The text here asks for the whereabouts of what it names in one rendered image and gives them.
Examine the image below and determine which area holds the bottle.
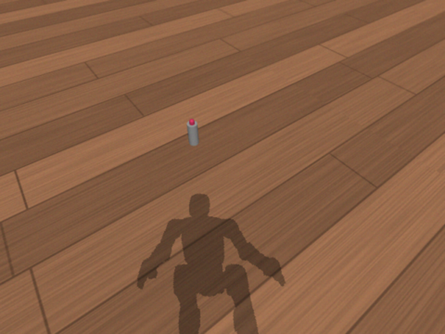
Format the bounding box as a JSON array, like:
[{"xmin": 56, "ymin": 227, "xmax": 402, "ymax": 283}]
[{"xmin": 187, "ymin": 119, "xmax": 199, "ymax": 146}]

